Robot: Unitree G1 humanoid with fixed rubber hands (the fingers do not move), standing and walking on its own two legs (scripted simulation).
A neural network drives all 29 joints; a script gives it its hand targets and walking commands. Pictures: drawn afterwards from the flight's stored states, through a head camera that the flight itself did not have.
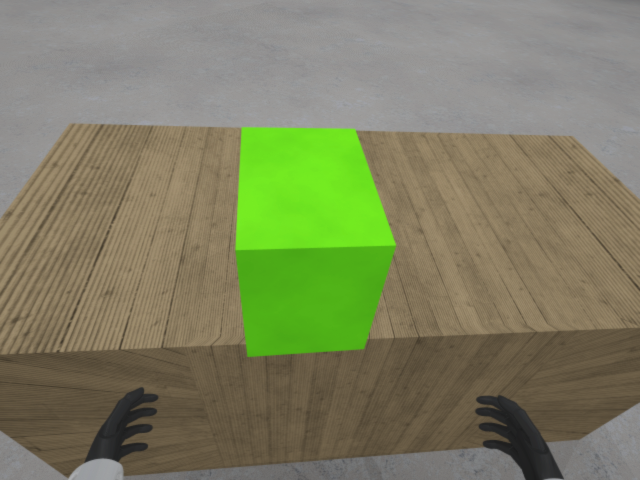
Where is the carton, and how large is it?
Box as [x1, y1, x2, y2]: [235, 127, 395, 356]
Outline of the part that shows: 242,127 235,250 247,356 363,348 392,257 395,243 355,130 335,128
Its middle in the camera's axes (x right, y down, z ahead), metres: -0.03 -0.01 +0.64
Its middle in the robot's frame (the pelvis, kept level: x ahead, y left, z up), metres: +0.49 +0.04 +0.02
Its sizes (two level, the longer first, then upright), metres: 0.280 0.191 0.247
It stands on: a pedestal, 0.67 m high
